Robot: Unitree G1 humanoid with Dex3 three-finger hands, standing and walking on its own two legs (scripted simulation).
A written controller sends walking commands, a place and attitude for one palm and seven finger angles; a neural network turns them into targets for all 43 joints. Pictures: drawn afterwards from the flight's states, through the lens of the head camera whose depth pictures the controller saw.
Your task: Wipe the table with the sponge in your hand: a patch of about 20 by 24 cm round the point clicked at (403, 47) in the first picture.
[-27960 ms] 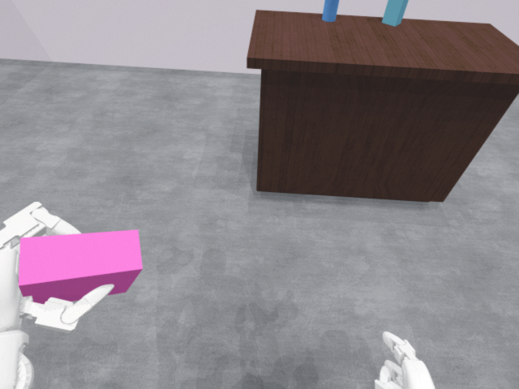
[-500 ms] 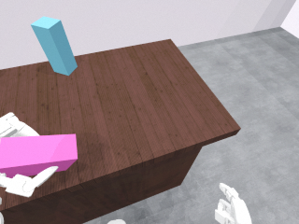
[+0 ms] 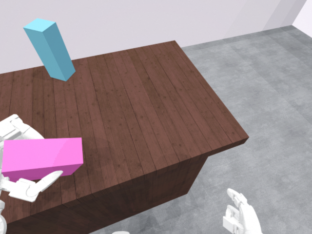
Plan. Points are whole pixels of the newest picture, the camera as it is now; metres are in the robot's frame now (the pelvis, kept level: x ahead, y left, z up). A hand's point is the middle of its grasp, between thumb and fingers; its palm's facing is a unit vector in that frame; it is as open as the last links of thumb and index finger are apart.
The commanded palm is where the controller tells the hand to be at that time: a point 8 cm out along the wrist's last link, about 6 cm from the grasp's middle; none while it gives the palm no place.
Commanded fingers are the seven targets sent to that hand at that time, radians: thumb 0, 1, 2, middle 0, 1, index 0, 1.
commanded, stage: shuffle to correct the standing spot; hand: left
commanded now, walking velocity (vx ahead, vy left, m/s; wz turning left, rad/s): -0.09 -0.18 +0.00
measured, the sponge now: (54, 159) +0.23 +0.21 +0.14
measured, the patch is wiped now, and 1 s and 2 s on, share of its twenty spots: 0.00 0.00 0.00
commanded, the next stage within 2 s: come to a stop and stand still in 0.44 s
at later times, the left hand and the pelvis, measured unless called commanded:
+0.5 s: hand (17, 167) +0.20 +0.25 +0.17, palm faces +0.35 -0.84 -0.42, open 9.1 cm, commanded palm +0.15 +0.29 +0.18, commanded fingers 0.00 0.10 1.30 -1.20 -1.60 -1.20 -1.60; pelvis -0.01 +0.01 +0.00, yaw +1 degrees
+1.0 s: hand (17, 165) +0.21 +0.27 +0.14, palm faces +0.26 -0.87 -0.42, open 9.1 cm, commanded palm +0.16 +0.31 +0.18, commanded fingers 0.00 0.10 1.30 -1.20 -1.60 -1.20 -1.60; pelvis -0.01 +0.04 +0.00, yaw -1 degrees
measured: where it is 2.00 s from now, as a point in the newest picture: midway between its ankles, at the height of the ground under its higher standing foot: outside the picture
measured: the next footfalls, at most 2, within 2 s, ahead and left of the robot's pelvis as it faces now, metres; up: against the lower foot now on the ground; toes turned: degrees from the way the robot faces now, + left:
none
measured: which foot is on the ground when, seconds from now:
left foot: down 0.00-1.00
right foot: down 0.00-1.00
